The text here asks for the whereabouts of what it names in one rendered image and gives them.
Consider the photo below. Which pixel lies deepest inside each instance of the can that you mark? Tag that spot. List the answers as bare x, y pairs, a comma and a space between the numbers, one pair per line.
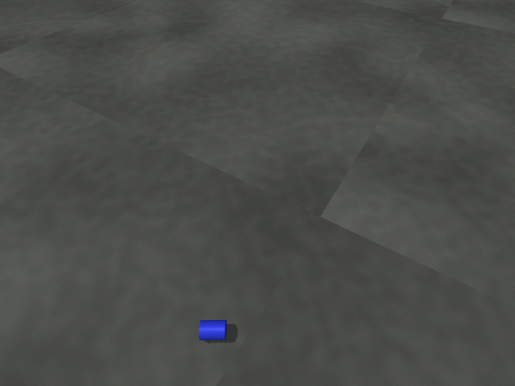
212, 330

